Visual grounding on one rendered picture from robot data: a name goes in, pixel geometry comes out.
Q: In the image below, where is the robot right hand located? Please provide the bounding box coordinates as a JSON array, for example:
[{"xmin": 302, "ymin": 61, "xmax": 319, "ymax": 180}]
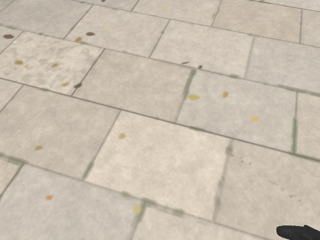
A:
[{"xmin": 276, "ymin": 225, "xmax": 320, "ymax": 240}]

